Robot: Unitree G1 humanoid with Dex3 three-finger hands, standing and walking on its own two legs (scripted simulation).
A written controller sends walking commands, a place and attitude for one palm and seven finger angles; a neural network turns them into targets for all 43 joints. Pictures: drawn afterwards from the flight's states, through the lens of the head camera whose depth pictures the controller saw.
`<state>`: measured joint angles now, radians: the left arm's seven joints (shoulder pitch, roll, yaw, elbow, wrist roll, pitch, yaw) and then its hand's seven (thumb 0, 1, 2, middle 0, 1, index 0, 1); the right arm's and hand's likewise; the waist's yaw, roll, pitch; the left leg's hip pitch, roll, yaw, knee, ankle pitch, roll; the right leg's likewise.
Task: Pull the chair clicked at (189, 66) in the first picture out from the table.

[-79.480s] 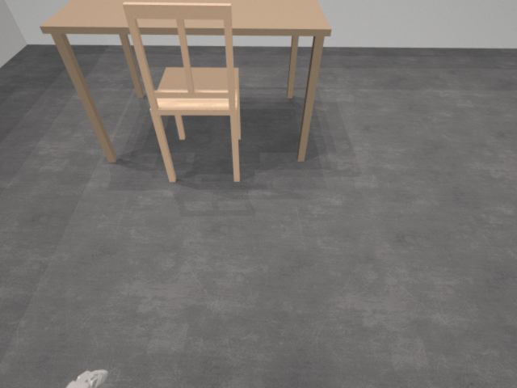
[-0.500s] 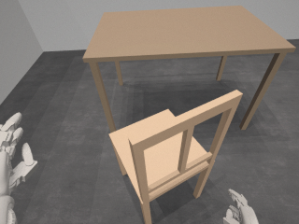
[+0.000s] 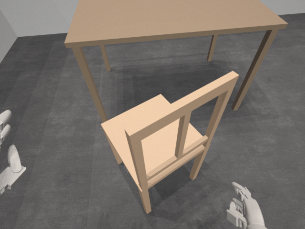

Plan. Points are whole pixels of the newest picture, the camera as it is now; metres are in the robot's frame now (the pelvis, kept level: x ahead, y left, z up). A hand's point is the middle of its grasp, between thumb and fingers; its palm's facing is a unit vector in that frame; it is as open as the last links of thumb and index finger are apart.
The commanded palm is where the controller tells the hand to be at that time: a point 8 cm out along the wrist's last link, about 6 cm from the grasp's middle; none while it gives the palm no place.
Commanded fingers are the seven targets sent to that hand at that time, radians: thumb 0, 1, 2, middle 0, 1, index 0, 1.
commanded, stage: step back with the hand held close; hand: left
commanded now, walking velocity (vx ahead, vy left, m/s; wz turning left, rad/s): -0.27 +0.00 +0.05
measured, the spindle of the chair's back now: (181, 136) +0.42 -0.07 -0.08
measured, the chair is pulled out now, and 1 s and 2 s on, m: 0.47 0.47 0.47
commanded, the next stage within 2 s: stop stepping back and stand still in 1.52 s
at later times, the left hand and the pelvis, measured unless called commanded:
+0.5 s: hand out of the picture +0.14 +0.26 +0.16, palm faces +0.47 -0.75 -0.47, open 7.4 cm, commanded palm +0.07 +0.30 +0.18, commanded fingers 0.00 0.90 0.90 -0.20 -0.30 -0.20 -0.30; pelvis -0.06 +0.00 -0.01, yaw +2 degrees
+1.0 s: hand out of the picture +0.12 +0.27 +0.16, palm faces +0.45 -0.73 -0.51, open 7.4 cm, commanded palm +0.05 +0.30 +0.18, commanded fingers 0.00 0.90 0.90 -0.20 -0.30 -0.20 -0.30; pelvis -0.07 -0.01 -0.02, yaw +3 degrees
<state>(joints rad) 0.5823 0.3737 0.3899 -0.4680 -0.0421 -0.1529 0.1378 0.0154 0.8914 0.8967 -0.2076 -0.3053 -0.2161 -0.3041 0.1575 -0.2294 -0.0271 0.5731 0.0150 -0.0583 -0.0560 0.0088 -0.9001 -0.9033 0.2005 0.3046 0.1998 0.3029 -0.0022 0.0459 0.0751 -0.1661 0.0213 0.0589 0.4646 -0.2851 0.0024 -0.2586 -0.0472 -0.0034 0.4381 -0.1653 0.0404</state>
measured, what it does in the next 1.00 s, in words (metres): lifts its right foot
